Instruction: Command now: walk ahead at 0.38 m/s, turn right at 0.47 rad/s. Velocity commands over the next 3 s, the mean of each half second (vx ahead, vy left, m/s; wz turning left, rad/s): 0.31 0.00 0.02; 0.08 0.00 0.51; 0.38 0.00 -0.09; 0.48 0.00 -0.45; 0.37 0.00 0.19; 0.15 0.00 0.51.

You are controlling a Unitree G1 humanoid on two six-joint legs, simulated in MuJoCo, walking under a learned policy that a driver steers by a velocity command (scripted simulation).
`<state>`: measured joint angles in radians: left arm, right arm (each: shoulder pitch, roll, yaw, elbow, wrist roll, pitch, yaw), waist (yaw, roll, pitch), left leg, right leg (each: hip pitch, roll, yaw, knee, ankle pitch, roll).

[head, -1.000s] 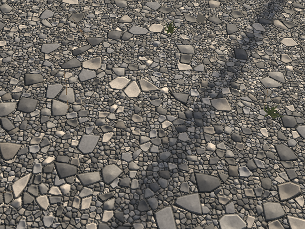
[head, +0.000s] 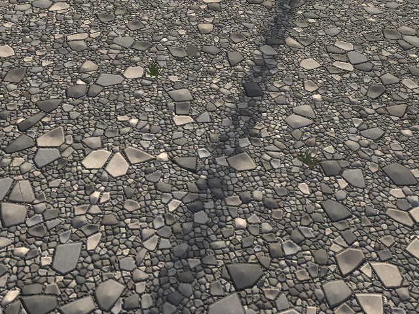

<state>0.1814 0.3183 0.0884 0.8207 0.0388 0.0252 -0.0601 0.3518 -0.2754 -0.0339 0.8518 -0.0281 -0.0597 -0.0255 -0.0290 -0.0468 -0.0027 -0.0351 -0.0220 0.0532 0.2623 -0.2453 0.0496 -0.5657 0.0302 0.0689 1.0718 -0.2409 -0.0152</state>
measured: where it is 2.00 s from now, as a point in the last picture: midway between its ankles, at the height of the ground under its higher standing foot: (191, 270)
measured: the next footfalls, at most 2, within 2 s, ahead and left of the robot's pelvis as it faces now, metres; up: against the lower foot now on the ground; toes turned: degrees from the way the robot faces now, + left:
right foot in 0.28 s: +0.26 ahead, -0.14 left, +0.00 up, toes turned -5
left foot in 0.78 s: +0.31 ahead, +0.06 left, +0.00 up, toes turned +17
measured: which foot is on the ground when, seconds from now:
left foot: down 0.00-0.28, up 0.30-0.76, down 0.78-1.00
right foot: up 0.00-0.26, down 0.28-0.78, up 0.80-1.00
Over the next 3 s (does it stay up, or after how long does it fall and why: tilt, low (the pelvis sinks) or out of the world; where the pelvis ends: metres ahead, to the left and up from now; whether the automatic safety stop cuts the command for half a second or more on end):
stays up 0.93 0.05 -0.01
